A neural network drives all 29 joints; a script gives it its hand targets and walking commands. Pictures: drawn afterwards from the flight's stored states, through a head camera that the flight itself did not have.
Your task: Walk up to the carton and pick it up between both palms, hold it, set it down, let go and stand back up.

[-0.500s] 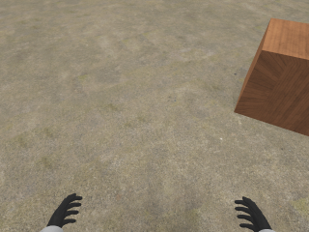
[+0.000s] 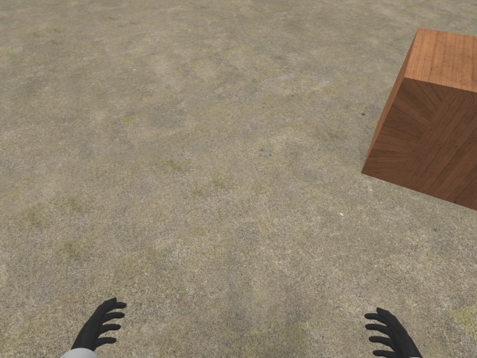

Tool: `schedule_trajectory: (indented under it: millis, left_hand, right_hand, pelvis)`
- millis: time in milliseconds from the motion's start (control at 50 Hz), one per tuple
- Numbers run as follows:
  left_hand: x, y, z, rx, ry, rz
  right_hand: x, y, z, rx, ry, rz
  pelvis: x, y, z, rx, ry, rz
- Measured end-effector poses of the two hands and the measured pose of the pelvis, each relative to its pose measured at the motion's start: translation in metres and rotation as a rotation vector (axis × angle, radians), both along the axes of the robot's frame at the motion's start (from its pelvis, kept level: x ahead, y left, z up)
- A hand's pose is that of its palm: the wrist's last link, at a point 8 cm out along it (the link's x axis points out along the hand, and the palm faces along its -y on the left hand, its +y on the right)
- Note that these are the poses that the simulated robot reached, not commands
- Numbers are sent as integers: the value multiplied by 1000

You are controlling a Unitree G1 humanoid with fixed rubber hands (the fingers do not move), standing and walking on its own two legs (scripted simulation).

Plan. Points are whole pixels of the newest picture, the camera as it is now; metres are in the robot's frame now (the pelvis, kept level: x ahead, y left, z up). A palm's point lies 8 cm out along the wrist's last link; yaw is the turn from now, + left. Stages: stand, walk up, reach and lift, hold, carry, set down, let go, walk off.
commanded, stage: stand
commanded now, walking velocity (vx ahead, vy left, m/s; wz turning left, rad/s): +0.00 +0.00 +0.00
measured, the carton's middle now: out of the picture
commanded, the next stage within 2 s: walk up in 1.36 s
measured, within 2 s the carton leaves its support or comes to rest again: neither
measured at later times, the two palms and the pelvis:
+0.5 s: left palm (85, 349) +0.15 +0.28 -0.06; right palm out of the picture +0.13 -0.25 -0.09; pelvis -0.01 +0.00 +0.00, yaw +0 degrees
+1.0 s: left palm out of the picture +0.14 +0.28 -0.06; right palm out of the picture +0.12 -0.25 -0.09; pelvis -0.01 +0.00 +0.00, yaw +0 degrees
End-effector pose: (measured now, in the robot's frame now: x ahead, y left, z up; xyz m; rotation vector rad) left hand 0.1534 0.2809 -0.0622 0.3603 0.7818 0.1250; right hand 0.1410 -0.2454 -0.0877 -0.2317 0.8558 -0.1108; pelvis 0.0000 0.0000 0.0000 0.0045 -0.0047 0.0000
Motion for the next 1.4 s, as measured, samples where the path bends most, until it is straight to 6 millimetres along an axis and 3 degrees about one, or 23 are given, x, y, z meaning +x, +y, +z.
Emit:
schedule_trajectory:
  millis: [600, 1400]
  left_hand:
    - [-6, 1, 2, 3, -12, -1]
    - [-29, 6, -2, 11, 15, 15]
  right_hand:
    - [-12, -5, -2, -10, 17, -5]
    - [-35, -8, -7, -12, 44, -16]
  pelvis:
    - [-7, 0, 0, 0, -10, 0]
    - [-21, 0, 0, 0, -30, 0]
